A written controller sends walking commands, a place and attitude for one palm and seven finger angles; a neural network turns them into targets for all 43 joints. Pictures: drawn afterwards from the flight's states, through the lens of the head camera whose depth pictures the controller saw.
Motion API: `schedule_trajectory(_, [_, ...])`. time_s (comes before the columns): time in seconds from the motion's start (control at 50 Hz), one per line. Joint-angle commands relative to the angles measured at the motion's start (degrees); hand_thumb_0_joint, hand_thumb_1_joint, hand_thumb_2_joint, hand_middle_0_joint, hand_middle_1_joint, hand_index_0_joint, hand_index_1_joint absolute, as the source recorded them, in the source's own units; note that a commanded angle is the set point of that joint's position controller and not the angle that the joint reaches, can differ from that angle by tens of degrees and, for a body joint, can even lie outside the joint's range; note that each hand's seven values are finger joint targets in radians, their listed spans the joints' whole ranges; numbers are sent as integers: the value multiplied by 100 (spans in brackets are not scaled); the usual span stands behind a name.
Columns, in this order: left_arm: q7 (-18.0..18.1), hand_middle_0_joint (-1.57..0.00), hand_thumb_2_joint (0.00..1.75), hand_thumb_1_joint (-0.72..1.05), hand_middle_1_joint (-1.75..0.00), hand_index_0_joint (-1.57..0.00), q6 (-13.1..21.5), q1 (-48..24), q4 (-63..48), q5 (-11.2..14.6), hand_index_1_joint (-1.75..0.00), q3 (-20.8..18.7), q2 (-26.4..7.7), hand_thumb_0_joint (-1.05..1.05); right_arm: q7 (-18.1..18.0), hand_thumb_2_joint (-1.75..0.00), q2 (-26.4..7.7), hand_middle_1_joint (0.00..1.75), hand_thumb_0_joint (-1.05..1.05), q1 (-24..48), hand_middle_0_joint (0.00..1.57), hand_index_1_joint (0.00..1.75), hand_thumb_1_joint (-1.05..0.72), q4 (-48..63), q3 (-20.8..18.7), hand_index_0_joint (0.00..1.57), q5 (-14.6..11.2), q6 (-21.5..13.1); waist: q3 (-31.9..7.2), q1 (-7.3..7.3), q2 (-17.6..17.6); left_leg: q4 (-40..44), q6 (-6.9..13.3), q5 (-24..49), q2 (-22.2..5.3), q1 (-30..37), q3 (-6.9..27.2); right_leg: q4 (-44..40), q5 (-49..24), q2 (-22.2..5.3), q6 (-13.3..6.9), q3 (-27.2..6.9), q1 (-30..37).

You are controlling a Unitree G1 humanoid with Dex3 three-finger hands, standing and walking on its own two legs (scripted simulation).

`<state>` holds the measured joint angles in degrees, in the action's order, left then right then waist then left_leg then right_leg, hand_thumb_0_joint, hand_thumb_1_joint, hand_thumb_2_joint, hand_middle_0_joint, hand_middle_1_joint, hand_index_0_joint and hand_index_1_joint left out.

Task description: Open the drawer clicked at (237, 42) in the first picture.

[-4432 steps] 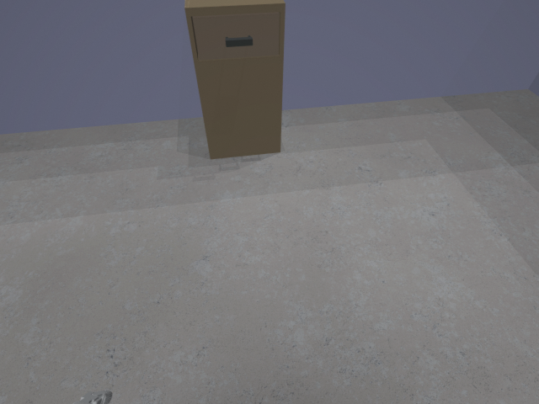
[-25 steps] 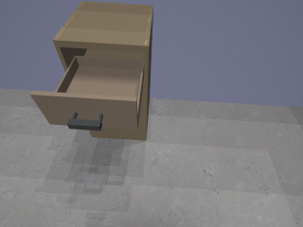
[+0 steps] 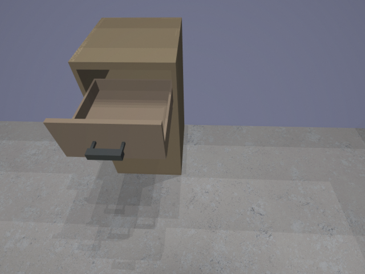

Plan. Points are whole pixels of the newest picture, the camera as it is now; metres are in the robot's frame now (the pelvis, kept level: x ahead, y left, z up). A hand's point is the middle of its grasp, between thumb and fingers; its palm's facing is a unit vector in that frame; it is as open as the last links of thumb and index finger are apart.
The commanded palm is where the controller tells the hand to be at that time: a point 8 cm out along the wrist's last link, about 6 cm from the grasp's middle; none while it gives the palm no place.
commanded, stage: let the arm hang, fingers relaxed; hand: left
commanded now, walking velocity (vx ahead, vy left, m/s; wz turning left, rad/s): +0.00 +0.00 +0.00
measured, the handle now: (106, 149) +0.50 +0.29 -0.09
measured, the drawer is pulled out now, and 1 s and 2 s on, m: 0.30 0.30 0.30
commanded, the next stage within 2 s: look to check the result in 0.28 s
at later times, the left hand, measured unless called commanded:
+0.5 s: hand out of the picture -0.01 +0.15 -0.17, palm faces +0.06 -0.98 -0.18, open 7.4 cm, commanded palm none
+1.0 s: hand out of the picture +0.02 +0.16 -0.17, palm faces +0.05 -0.98 -0.19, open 7.4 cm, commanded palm none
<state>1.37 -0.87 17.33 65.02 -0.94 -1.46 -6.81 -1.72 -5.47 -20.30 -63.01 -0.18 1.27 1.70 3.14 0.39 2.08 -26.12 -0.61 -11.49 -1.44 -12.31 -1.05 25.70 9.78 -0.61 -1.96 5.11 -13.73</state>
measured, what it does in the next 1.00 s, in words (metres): stands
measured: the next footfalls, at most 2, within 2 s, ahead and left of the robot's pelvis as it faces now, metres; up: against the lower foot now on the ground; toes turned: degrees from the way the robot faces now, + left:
none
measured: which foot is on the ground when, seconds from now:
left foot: down 0.00-1.00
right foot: down 0.00-1.00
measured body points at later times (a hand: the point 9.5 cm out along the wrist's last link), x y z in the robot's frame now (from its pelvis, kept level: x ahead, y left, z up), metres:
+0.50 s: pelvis +0.01 -0.01 +0.00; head +0.02 -0.02 +0.45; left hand -0.01 +0.20 -0.16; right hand -0.04 -0.21 -0.16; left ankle +0.03 +0.13 -0.74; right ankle +0.05 -0.10 -0.74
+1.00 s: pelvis +0.02 -0.01 +0.00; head +0.04 -0.02 +0.45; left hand +0.02 +0.21 -0.15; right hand +0.00 -0.21 -0.17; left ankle +0.03 +0.13 -0.74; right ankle +0.05 -0.10 -0.74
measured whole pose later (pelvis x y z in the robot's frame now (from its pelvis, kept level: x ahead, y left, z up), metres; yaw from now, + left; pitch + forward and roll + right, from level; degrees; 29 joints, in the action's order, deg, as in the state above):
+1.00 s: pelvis +0.02 -0.01 +0.00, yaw +0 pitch -2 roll +0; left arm 1.5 -0.1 14.5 65.1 -0.7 -1.9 -7.0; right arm -2.4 -6.1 -17.2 -63.6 -0.7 1.0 0.8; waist 4.7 0.1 1.4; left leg -23.6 -1.6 -11.8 -2.1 -9.7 -0.8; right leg 23.5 10.3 0.2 -2.4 5.3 -11.3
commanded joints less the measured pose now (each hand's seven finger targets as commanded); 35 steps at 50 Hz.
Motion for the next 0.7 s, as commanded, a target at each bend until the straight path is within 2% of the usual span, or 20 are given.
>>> schedule_trajectory(0.0, [67,-20,90,90,-30,-20,48,334,-183,4,-30,-145,-631,0,-41,-90,-367,30,0,-694,20,30,-90,55,-127,20,3,-70,486,5,-212,518,277,-715,-235,-424,309,-938,1575,-520,-167,-692,-380])
schedule_trajectory(0.06, [66,-20,90,90,-30,-20,42,296,-222,-1,-30,-160,-586,0,-51,-90,-338,30,0,-674,20,30,-90,75,-137,20,8,-77,572,0,-171,569,281,-798,-279,-509,352,-892,1530,-477,-156,-655,-425])
schedule_trajectory(0.12, [56,-20,90,90,-30,-20,45,299,-214,8,-30,-172,-592,0,-61,-90,-324,30,0,-642,20,30,-90,91,-132,20,10,-89,574,-29,24,604,275,-788,-256,-600,358,-877,1434,-487,-175,-684,-303])
schedule_trajectory(0.18, [53,-20,90,90,-30,-20,61,284,-224,11,-30,-175,-577,0,-68,-90,-336,30,0,-655,20,30,-90,110,-143,20,5,-103,397,-26,-102,563,269,-640,-265,-518,350,-867,1288,-494,-177,-677,-173])
schedule_trajectory(0.34, [64,-20,90,90,-30,-20,91,244,-214,16,-30,-183,-587,0,-73,-90,-364,30,0,-628,20,30,-90,94,-155,20,-22,-103,258,1,-245,432,225,-280,-269,-187,269,-962,1217,-548,-198,-698,-181])
schedule_trajectory(0.5, [64,-20,90,90,-30,-20,98,200,-141,35,-30,-166,-590,0,-88,-90,-382,30,0,-555,20,30,-90,32,-135,20,-30,-124,251,-9,-71,529,199,-108,-312,-150,284,-945,944,-551,-180,-650,-13])
schedule_trajectory(0.54, [76,-20,90,90,-30,-20,103,236,-115,27,-30,-147,-567,0,-92,-90,-383,30,0,-490,20,30,-90,35,-148,20,-41,-120,334,-19,-165,531,195,-47,-342,-79,281,-959,866,-534,-183,-621,-73])
schedule_trajectory(0.62, [71,-20,90,90,-30,-20,112,198,-111,39,-30,-155,-561,0,-100,-90,-393,30,0,-466,20,30,-90,24,-140,20,-36,-149,223,-25,-21,618,190,35,-357,-78,301,-898,631,-526,-166,-616,127])
schedule_trajectory(0.68, [72,-20,90,90,-30,-20,97,159,-95,31,-30,-145,-571,0,-96,-90,-403,30,0,-425,20,30,-90,24,-141,20,-38,-131,390,-22,-87,656,180,-116,-357,-144,286,-943,759,-519,-145,-591,54])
